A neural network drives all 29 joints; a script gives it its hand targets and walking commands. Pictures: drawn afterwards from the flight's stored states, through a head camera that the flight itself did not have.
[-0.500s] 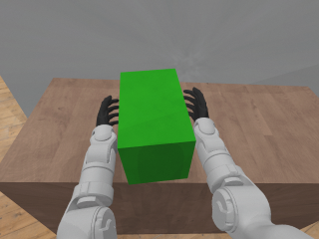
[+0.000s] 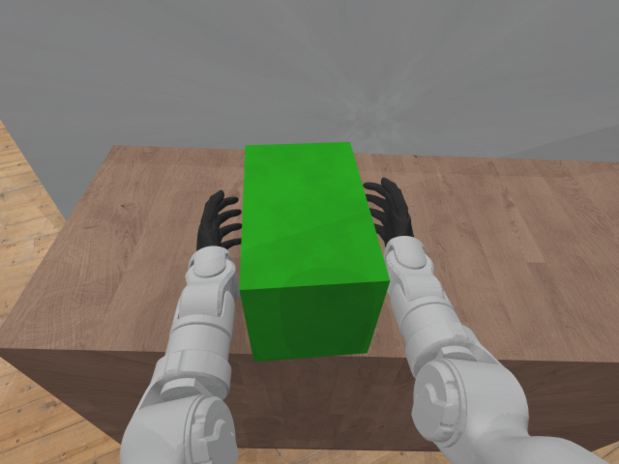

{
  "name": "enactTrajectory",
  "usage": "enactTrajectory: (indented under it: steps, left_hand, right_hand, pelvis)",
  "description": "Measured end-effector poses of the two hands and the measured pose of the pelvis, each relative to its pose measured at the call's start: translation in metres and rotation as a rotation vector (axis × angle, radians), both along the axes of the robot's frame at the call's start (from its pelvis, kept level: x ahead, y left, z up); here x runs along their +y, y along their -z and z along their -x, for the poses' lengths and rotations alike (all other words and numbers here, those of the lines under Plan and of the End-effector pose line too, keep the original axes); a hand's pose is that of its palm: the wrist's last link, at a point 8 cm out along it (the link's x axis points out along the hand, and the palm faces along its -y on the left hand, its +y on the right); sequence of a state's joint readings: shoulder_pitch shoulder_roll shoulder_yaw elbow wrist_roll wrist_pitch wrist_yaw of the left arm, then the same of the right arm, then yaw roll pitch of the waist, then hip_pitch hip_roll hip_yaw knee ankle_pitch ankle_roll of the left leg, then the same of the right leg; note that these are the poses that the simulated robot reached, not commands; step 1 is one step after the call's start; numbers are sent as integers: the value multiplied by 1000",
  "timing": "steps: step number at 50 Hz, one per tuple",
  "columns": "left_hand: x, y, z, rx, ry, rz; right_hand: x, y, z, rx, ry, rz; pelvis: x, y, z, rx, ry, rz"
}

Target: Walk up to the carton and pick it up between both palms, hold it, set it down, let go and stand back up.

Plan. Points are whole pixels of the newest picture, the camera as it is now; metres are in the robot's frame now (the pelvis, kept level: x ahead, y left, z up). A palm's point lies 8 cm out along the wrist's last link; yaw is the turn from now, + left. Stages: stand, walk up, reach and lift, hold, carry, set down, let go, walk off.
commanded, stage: set down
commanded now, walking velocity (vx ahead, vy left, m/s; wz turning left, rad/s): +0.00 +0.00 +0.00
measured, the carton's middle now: (304, 246) +0.40 +0.01 +0.05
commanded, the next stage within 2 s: none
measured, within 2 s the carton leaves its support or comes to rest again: rests again in 1.38 s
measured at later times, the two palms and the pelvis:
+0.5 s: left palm (224, 251) +0.39 +0.12 +0.06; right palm (394, 237) +0.42 -0.13 +0.06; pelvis +0.01 -0.01 +0.00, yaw +0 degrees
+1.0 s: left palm (229, 256) +0.41 +0.12 +0.02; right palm (386, 241) +0.44 -0.13 +0.02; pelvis +0.03 -0.01 +0.00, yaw -1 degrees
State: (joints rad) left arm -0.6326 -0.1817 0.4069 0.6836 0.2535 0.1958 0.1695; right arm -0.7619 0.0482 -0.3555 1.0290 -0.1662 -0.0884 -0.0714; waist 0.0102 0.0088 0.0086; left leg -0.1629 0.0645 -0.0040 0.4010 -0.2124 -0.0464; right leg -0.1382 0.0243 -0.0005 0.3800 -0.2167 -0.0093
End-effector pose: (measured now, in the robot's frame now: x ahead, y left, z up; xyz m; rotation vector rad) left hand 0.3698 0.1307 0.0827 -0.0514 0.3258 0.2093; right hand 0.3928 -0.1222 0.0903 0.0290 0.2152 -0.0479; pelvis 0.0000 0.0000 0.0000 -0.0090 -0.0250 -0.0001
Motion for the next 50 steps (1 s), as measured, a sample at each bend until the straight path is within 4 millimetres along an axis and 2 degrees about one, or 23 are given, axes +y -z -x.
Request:
enactTrajectory:
  steps: [11, 50]
  left_hand:
    - [-6, 7, -8, 7, -13, -1]
    - [-8, 64, -39, 66, -56, -6]
  right_hand:
    - [-6, 12, -9, 6, -16, 7]
    - [-8, 71, -50, 59, -68, 37]
  pelvis:
    - [-6, 0, -5, 36, 4, 0]
    - [-15, 3, -27, 264, 10, -3]
